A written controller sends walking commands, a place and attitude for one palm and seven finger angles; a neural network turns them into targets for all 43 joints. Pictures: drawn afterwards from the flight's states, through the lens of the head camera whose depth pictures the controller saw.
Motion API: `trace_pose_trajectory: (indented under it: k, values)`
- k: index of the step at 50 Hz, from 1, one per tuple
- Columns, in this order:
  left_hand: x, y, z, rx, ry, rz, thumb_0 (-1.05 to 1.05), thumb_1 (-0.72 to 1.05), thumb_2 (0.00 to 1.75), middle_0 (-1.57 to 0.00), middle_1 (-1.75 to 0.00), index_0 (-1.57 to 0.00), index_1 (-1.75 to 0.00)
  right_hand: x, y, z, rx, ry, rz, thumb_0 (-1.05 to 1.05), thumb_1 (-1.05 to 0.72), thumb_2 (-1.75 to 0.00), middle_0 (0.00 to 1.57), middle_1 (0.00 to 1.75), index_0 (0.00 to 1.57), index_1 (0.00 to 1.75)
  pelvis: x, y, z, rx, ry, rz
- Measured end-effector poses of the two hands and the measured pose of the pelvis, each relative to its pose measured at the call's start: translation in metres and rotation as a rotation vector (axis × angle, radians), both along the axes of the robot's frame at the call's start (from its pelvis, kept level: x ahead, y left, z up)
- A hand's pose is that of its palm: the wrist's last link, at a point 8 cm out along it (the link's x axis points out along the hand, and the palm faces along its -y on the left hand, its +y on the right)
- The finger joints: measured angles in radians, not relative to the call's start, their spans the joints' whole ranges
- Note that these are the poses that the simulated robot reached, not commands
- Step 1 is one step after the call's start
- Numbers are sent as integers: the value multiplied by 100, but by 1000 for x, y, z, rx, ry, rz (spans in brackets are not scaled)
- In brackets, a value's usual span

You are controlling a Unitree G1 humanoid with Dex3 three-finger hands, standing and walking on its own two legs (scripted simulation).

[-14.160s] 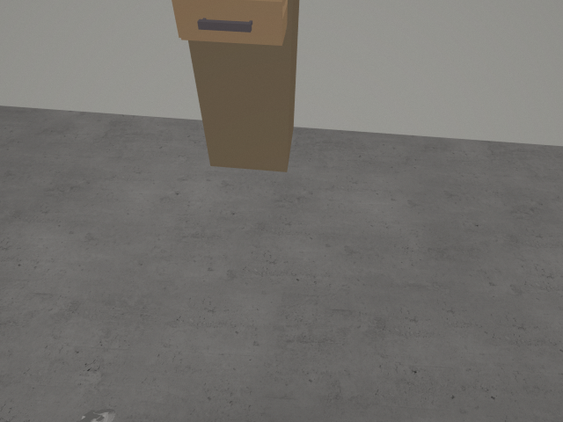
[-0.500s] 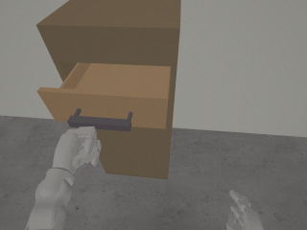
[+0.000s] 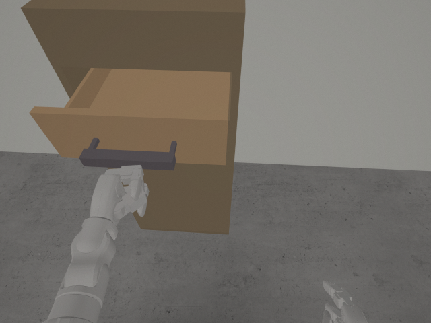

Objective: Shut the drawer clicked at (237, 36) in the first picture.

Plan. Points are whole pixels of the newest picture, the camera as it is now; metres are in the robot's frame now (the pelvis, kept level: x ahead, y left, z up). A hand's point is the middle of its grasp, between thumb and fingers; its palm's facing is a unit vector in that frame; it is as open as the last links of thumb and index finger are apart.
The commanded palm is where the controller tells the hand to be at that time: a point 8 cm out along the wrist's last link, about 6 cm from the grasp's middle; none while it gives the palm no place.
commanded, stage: bring the fist close to the handle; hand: left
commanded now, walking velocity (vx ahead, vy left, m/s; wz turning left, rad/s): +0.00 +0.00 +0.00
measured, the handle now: (131, 151) +0.43 +0.19 +0.07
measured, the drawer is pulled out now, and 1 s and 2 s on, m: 0.16 0.14 0.01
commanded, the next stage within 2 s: push the drawer shut in 0.38 s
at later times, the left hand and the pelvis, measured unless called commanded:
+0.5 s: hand (135, 196) +0.32 +0.16 +0.07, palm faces +0.00 -1.00 -0.04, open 3.3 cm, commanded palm +0.30 +0.21 +0.07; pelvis +0.00 -0.01 +0.00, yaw +0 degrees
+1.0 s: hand (142, 179) +0.36 +0.15 +0.06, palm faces -0.05 -1.00 -0.04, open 3.0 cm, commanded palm +0.36 +0.21 +0.07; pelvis -0.01 +0.00 -0.01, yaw +1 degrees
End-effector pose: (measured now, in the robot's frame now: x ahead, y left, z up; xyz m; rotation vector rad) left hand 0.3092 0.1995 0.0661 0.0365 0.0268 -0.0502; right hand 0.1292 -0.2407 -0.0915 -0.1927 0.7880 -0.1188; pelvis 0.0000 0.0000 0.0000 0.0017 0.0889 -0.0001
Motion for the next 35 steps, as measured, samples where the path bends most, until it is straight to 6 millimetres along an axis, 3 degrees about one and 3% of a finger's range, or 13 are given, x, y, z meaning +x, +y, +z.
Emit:
trace_pose_trajectory:
  k: [4,11,19,23,28,35]
  values:
    - [6,-1,-3,3,-8,7,2,90,90,-140,-160,-140,-160,-10,-6,-5,-2,33,-22,2,-90,-90,20,30,20,30,-1,-2,-2,2,11,-6]
    - [4,1,15,6,-91,21,2,90,90,-140,-160,-140,-160,-20,-12,-9,14,58,-46,2,-90,-90,20,30,20,30,4,-6,-2,4,13,-12]
    - [-10,3,-4,-2,-1,18,2,90,90,-140,-160,-140,-160,-11,-18,-5,9,40,-43,2,-90,-90,20,30,20,30,2,-11,-1,6,8,-10]
    - [-12,9,2,1,-47,43,2,90,90,-140,-160,-140,-160,-4,-19,-2,-4,19,-31,2,-90,-90,20,30,20,30,0,-12,-2,3,5,-4]
    - [-3,10,12,1,-93,28,2,90,90,-140,-160,-141,-160,4,-17,-3,-7,7,-14,2,-90,-90,20,30,20,30,-2,-12,-3,-1,8,8]
    - [21,0,2,-6,-15,-24,1,90,91,-140,-160,-140,-160,2,-14,-6,-3,28,-22,1,-90,-90,20,30,20,30,-2,-10,-4,1,25,6]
